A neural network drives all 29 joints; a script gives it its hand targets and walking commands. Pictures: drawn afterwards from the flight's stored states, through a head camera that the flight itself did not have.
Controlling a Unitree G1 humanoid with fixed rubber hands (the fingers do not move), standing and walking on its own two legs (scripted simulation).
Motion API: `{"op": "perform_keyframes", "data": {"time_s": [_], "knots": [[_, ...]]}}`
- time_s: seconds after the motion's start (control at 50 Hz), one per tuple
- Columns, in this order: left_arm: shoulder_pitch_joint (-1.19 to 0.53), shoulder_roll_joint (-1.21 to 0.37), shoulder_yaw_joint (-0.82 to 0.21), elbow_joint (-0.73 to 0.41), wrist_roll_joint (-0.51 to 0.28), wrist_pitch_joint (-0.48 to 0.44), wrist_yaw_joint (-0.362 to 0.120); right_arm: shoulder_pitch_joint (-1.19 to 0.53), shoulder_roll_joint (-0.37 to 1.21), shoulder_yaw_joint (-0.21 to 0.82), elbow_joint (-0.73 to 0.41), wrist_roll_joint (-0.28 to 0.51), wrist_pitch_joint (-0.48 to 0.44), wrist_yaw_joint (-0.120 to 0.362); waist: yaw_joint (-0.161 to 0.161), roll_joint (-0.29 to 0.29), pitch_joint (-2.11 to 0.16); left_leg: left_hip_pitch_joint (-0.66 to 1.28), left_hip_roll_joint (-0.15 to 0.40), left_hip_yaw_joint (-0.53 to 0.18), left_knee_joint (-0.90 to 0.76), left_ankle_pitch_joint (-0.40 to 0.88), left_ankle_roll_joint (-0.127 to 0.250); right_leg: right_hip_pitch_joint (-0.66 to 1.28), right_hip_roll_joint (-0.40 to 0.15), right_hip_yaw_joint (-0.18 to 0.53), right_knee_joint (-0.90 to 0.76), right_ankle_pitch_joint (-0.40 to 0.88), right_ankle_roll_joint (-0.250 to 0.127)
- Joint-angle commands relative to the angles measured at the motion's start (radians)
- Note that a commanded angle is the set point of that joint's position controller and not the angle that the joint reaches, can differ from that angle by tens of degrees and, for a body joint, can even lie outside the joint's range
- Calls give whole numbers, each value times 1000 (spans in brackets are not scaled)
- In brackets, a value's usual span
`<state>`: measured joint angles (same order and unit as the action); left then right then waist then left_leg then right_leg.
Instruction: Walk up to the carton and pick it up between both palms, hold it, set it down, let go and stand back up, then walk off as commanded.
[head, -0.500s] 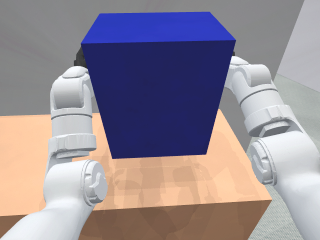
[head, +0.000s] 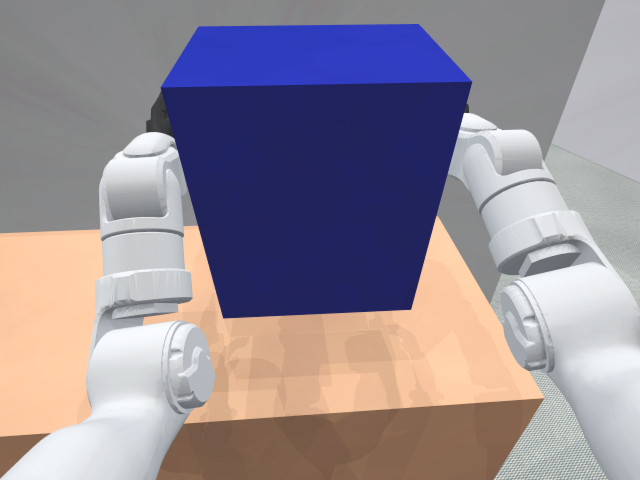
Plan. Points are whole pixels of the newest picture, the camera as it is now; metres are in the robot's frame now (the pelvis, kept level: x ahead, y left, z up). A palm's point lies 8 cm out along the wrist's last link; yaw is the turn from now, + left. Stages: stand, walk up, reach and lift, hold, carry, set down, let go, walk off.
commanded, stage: hold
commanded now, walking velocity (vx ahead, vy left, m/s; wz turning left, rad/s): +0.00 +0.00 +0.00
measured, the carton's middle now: (314, 181) +0.35 +0.00 +0.26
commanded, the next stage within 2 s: none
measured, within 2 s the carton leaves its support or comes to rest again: neither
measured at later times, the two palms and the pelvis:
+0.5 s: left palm (165, 148) +0.37 +0.17 +0.30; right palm (450, 130) +0.38 -0.15 +0.31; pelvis +0.00 +0.00 +0.00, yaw +0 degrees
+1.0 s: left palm (163, 149) +0.37 +0.17 +0.30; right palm (449, 130) +0.38 -0.15 +0.31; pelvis +0.00 +0.00 +0.00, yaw +0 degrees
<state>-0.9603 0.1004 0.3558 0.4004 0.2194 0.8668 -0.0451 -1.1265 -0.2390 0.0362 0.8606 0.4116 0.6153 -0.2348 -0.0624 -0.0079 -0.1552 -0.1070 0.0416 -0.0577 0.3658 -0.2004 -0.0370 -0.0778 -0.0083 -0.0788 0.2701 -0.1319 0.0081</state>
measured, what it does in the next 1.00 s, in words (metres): stands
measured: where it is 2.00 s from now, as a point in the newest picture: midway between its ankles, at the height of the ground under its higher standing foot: outside the picture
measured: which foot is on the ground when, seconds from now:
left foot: down 0.00-1.00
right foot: down 0.00-1.00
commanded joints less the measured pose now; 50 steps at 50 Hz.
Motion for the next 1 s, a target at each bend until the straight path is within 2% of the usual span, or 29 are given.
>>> {"op": "perform_keyframes", "data": {"time_s": [0.0,0.02,0.06,0.08,0.1,0.12,0.14,0.16,0.2,0.24,0.3,0.38,0.4,0.44,0.48,0.5,0.52,0.56,0.66,0.68,0.7,0.72,0.78,0.82,0.84,0.86,0.9,0.92,0.98], "knots": [[-663,-547,-350,-142,-157,-59,-124,-698,689,185,-360,154,-27,103,-3,15,-334,-24,-102,30,-25,295,-27,262,96,52,33,271,31],[-652,-555,-356,-145,-153,-59,-124,-700,688,193,-384,161,-30,103,1,41,-328,-12,-96,25,-21,314,-29,257,95,52,33,273,25],[-648,-537,-352,-151,-153,-53,-127,-681,688,189,-375,150,-23,104,-4,23,-310,-22,-96,26,-28,280,-25,242,94,47,35,244,26],[-671,-558,-379,-129,-155,-50,-133,-694,670,161,-354,137,-22,104,-23,60,-268,-57,-98,30,-40,222,-26,222,89,52,24,186,21],[-675,-556,-376,-134,-161,-55,-130,-728,715,186,-417,147,-29,104,-6,25,-304,-37,-99,26,-41,221,-15,230,91,59,25,182,27],[-677,-583,-404,-199,-172,-60,-126,-689,705,171,-378,151,-24,108,-17,54,-322,-30,-97,27,-41,238,-27,228,94,57,32,200,24],[-704,-584,-411,-202,-199,-69,-125,-739,734,200,-445,170,-35,107,-8,35,-382,-34,-101,26,-26,249,-22,245,94,56,36,215,24],[-691,-564,-394,-180,-180,-65,-120,-685,716,185,-378,152,-19,104,-14,42,-318,-29,-104,27,-32,236,-25,228,87,65,28,215,27],[-666,-560,-381,-119,-167,-58,-124,-728,689,161,-393,151,-29,98,-16,59,-297,-29,-108,27,-36,221,-22,208,81,52,21,192,29],[-692,-538,-352,-86,-154,-60,-128,-716,700,164,-331,123,-16,109,6,13,-266,-74,-103,31,-68,120,-9,181,80,59,15,88,31],[-699,-575,-370,-111,-170,-69,-119,-748,730,168,-385,138,-26,115,9,37,-344,-82,-100,30,-61,146,-7,232,83,59,21,115,25],[-732,-580,-387,-116,-180,-73,-121,-706,686,123,-275,120,-19,116,-26,58,-315,-70,-88,21,-55,159,-22,200,90,58,24,117,14],[-674,-568,-359,-56,-157,-60,-123,-733,669,134,-321,128,-25,114,-6,51,-276,-79,-93,25,-53,178,-17,211,88,52,13,134,14],[-640,-561,-347,-98,-161,-66,-127,-708,692,170,-373,138,-27,103,-9,13,-358,-15,-103,24,-29,300,-26,259,94,53,32,272,29],[-663,-532,-317,-74,-137,-58,-137,-688,687,173,-317,146,-8,109,11,-6,-283,-37,-97,25,-46,248,-20,234,91,52,16,203,33],[-650,-538,-332,-113,-152,-60,-132,-693,691,185,-367,154,-17,107,6,1,-322,-37,-101,30,-36,269,-20,249,91,59,25,230,30],[-685,-556,-353,-121,-159,-63,-128,-674,687,153,-309,146,-14,109,-17,58,-297,-41,-99,34,-42,243,-28,227,88,57,21,198,22],[-681,-558,-368,-135,-163,-61,-127,-702,687,177,-373,150,-23,109,-4,59,-326,-41,-99,30,-36,261,-28,252,95,51,22,217,21],[-700,-567,-375,-135,-159,-65,-125,-694,695,157,-321,143,-17,117,-11,57,-297,-50,-93,25,-53,186,-29,200,90,52,15,123,18],[-672,-562,-370,-146,-166,-65,-125,-695,705,177,-373,144,-23,117,3,17,-338,-45,-99,28,-51,206,-22,232,98,51,25,157,27],[-717,-574,-392,-192,-185,-72,-110,-732,718,189,-409,163,-32,121,-2,56,-393,-31,-95,23,-32,243,-33,242,100,52,41,194,14],[-672,-584,-377,-111,-175,-60,-114,-725,691,161,-362,146,-25,117,-7,20,-312,-45,-96,23,-47,207,-24,210,98,47,18,156,23],[-712,-602,-402,-153,-185,-69,-114,-739,719,159,-372,136,-29,117,-4,40,-338,-45,-91,20,-45,185,-19,211,92,59,23,130,17],[-674,-564,-358,-76,-157,-64,-119,-743,687,153,-348,128,-22,117,5,14,-271,-74,-96,25,-55,154,-12,207,90,62,9,116,20],[-699,-570,-375,-107,-166,-71,-117,-719,698,148,-333,125,-26,116,-12,48,-296,-65,-96,25,-50,164,-13,215,80,58,14,125,16],[-705,-555,-344,-51,-151,-69,-121,-718,689,135,-290,113,-19,114,-11,26,-217,-79,-99,25,-68,112,-2,184,77,61,0,74,24],[-685,-565,-367,-118,-174,-73,-120,-734,714,171,-379,139,-28,111,11,18,-355,-55,-105,31,-40,206,-10,231,84,61,30,187,31],[-691,-553,-347,-90,-161,-67,-118,-708,680,148,-304,131,-18,113,-2,20,-296,-59,-96,27,-45,201,-21,217,89,56,22,169,20],[-686,-541,-350,-93,-158,-61,-126,-711,684,165,-317,142,-17,111,-3,35,-315,-41,-99,31,-40,218,-24,219,84,56,23,180,26]]}}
